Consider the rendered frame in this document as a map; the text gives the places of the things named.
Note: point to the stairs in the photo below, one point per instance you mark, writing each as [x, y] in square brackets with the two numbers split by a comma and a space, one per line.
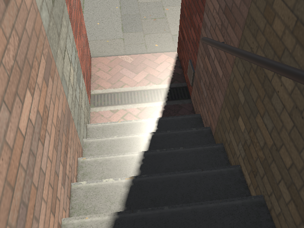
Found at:
[151, 192]

